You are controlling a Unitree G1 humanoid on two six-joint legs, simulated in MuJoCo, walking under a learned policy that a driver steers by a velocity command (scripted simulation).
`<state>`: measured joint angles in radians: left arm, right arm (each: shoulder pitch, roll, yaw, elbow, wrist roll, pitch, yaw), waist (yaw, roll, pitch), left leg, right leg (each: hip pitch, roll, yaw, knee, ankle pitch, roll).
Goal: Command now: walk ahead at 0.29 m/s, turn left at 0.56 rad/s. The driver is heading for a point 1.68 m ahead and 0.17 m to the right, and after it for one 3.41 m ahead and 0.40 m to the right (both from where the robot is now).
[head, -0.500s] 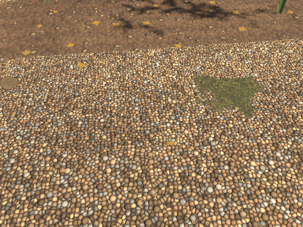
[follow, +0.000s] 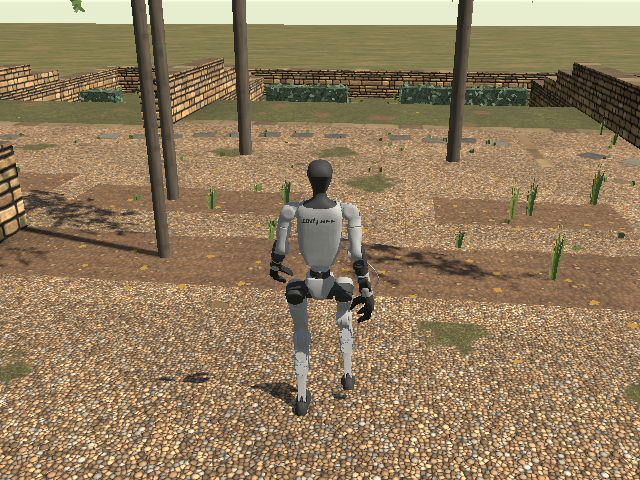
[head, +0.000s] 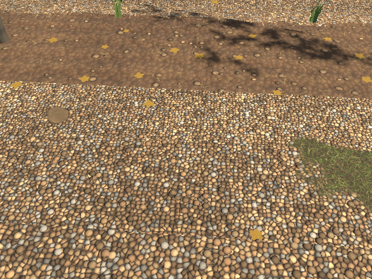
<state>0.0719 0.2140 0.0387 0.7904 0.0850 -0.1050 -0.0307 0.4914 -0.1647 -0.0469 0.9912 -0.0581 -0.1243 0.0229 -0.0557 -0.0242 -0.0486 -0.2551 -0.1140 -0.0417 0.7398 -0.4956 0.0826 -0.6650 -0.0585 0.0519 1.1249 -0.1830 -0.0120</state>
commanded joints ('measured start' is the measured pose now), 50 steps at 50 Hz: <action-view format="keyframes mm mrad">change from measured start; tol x32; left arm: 1 93 27 -8 -34 7 -3 -13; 11 528 229 59 104 -42 31 -7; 16 -5 61 -33 -31 -65 24 -86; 50 117 152 93 165 -81 20 -27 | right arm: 1 -91 -54 17 -124 0 -32 -54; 11 321 6 78 -106 19 43 60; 27 -278 -173 -25 -141 32 56 14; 50 -319 -212 -48 -13 57 53 26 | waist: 1 45 51 55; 9 3 -2 143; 12 140 -199 -473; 21 -34 69 129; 50 62 30 20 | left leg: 1 -319 69 -144 -67 365 109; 4 -710 19 -113 39 14 68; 9 -15 64 -339 476 236 33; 10 -179 20 -244 627 393 -28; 11 -549 -54 -79 1139 -286 -150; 13 -956 -58 -51 1489 -462 -192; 17 -245 209 -62 829 130 -210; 24 8 165 101 -212 559 -209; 50 2 155 91 -182 447 -64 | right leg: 1 117 -9 -10 -274 579 0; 4 634 16 -134 -417 769 34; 9 404 -72 -87 -1115 742 7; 12 1564 -468 231 -446 1720 -498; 14 1039 -469 258 -622 1067 -375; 18 5 -120 -125 -783 738 -242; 31 405 14 -135 -639 -84 -36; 50 457 5 -134 -557 167 -19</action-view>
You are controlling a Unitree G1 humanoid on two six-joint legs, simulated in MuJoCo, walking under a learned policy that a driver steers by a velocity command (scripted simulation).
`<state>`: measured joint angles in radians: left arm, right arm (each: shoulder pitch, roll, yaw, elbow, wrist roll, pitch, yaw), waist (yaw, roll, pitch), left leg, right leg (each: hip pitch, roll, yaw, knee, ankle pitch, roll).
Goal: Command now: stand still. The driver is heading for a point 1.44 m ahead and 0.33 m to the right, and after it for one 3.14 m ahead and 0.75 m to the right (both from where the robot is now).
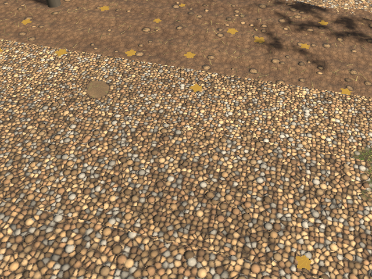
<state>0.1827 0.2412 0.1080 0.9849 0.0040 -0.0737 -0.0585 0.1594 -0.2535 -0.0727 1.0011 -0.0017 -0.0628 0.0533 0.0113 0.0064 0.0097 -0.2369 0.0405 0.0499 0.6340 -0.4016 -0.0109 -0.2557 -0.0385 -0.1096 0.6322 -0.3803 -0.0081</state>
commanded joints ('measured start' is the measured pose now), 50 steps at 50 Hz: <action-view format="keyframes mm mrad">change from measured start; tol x2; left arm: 1 6 124 23 -24 0 -10 1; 25 30 125 1 77 0 -9 0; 47 65 124 -20 112 -2 -12 3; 50 118 175 8 120 29 -7 23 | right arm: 1 12 -123 -22 -17 0 -9 -4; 21 41 -124 -7 68 0 -11 -1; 47 105 -115 3 101 1 -16 3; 50 157 -163 -24 109 -31 -11 -13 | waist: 1 -4 -2 -38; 48 -2 -6 9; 50 -2 -4 85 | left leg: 1 -15 -1 0 -77 350 29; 47 -37 4 14 -62 322 28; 48 -36 4 14 -76 217 39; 50 -83 21 -36 -127 -152 104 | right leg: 1 48 -15 28 -64 361 -22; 21 45 -16 35 -48 317 -11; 47 29 -14 43 -28 306 -8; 48 31 -13 42 -41 197 -17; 50 -25 -24 86 -87 -185 -72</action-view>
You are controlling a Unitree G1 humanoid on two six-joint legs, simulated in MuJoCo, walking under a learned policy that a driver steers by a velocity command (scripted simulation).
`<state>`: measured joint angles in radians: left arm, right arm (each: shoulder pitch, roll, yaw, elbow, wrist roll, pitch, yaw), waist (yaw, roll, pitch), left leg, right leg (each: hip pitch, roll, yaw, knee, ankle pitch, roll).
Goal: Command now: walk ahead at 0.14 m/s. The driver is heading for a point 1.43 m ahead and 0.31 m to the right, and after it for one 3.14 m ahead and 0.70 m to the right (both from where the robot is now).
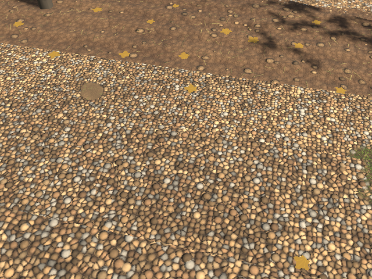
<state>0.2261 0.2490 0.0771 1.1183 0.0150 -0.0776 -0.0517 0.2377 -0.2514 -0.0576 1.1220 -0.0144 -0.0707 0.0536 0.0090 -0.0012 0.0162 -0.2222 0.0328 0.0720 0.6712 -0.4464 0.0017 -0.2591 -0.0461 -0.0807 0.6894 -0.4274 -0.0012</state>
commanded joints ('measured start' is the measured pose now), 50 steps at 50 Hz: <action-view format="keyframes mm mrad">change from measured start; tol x64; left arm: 1 76 150 40 -21 28 -3 24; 15 826 97 8 143 67 -52 61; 20 23 -3 -54 -100 54 -29 22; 50 -151 -6 -37 -370 43 -44 16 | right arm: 1 78 -148 -40 -18 -28 -4 -21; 50 311 -79 39 -99 -43 -47 -44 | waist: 1 0 3 127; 50 -79 80 58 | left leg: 1 -121 45 -98 -187 -200 126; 11 -17 46 -160 66 349 237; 16 -1201 10 -228 753 -258 92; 26 313 -90 49 70 423 93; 28 784 316 -857 -250 259 458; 42 -366 97 -144 -473 327 217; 50 225 250 -196 -294 655 253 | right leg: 1 -55 -29 95 -167 -240 -108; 15 732 -415 866 -307 423 -411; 23 -391 -119 128 -485 88 -169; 26 -141 -53 56 16 647 -139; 29 -713 148 238 815 -104 -101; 50 -226 21 -17 33 126 -63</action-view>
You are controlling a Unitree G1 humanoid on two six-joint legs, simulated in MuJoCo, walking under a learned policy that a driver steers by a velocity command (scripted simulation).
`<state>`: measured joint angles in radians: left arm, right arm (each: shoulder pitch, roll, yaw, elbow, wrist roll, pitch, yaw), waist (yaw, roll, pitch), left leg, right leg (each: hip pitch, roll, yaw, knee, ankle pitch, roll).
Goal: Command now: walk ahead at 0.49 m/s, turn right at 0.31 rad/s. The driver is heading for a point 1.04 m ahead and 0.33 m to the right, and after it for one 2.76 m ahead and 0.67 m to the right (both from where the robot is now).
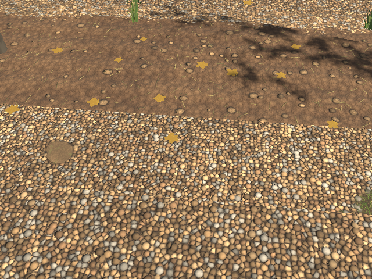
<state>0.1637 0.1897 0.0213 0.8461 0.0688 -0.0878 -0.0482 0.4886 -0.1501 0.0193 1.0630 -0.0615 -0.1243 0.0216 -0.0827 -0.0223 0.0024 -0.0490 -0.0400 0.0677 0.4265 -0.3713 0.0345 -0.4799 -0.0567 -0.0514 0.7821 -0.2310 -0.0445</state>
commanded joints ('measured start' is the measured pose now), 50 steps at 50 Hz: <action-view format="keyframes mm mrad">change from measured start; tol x32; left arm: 1 45 88 41 -58 -24 -47 8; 4 499 255 89 59 12 -75 22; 12 222 53 31 62 15 -53 15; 28 640 -70 -64 100 -19 0 -66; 50 -110 156 34 -82 -35 23 -5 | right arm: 1 -18 -201 -43 -75 -1 10 -7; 22 -521 -135 5 -399 -43 75 24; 27 254 -253 -76 -112 -23 38 14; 32 -185 -1 -3 -247 -55 38 15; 50 86 -269 -98 -30 -23 31 16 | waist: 1 87 73 25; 24 186 1 125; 28 37 311 -390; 33 137 36 136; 50 123 132 54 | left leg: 1 -30 268 -116 87 704 203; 2 -171 176 -27 321 733 157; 4 -743 -57 -88 957 -271 2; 15 -504 116 -104 262 937 -16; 22 -527 120 -151 -44 669 -35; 26 184 175 -27 -256 889 9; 28 944 512 -243 318 1554 366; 31 283 511 -374 -68 324 328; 34 -318 296 -40 -255 536 252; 50 114 319 167 14 1301 120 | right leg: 1 203 85 -102 -124 7 -36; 4 934 -279 696 -364 542 -468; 19 -134 46 412 -106 -270 -240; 24 179 96 533 225 -281 -181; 27 -317 213 365 936 -159 -20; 28 -548 242 247 1321 -591 15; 31 -772 66 221 1221 -213 6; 35 -220 -72 110 244 342 -41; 50 190 133 -51 -215 186 -81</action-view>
